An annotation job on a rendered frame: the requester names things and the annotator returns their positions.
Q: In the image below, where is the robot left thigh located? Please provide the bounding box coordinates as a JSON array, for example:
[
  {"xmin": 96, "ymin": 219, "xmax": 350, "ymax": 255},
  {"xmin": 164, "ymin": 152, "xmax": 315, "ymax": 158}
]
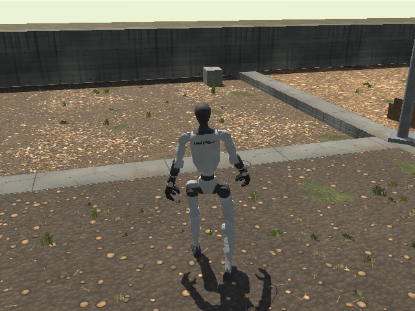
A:
[{"xmin": 186, "ymin": 180, "xmax": 200, "ymax": 218}]

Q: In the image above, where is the robot right upper arm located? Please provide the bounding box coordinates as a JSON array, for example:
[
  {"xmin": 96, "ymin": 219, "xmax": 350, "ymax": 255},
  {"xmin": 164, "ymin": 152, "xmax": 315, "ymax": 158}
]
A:
[{"xmin": 218, "ymin": 130, "xmax": 240, "ymax": 165}]

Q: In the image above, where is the robot left hand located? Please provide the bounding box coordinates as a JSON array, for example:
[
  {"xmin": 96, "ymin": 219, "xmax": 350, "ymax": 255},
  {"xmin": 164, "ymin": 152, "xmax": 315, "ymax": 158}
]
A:
[{"xmin": 165, "ymin": 185, "xmax": 180, "ymax": 201}]

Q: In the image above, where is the robot left upper arm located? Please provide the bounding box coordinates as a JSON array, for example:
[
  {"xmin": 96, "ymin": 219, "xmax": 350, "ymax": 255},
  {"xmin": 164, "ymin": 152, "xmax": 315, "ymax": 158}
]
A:
[{"xmin": 173, "ymin": 132, "xmax": 191, "ymax": 169}]

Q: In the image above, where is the robot right forearm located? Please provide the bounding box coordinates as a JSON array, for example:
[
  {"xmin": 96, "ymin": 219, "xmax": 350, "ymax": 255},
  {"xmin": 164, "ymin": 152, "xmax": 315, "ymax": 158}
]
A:
[{"xmin": 234, "ymin": 154, "xmax": 248, "ymax": 176}]

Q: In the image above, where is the robot left foot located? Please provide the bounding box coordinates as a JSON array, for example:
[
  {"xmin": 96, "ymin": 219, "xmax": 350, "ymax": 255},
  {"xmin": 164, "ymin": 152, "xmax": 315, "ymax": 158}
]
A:
[{"xmin": 191, "ymin": 242, "xmax": 201, "ymax": 258}]

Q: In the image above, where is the robot left forearm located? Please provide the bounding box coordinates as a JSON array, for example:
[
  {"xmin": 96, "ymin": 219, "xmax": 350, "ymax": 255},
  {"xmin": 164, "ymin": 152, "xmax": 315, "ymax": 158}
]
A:
[{"xmin": 167, "ymin": 159, "xmax": 180, "ymax": 187}]

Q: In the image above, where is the robot right hand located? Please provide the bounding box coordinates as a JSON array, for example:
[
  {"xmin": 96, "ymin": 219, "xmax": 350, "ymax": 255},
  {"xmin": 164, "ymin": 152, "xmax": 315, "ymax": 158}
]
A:
[{"xmin": 235, "ymin": 174, "xmax": 250, "ymax": 187}]

